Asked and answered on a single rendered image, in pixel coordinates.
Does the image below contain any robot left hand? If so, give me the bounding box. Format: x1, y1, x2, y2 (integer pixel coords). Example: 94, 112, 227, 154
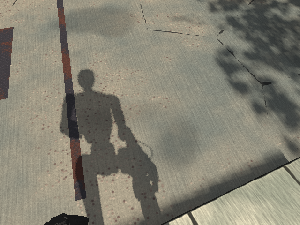
41, 213, 89, 225

